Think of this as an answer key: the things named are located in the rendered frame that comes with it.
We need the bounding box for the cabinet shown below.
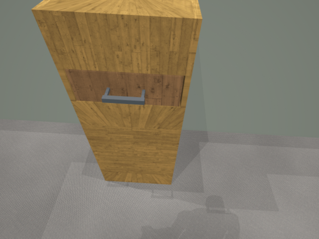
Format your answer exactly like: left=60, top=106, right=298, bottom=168
left=31, top=0, right=202, bottom=185

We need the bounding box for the drawer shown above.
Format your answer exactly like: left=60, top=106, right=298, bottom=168
left=65, top=69, right=184, bottom=107

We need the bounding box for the handle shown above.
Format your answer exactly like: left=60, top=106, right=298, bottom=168
left=101, top=88, right=145, bottom=105

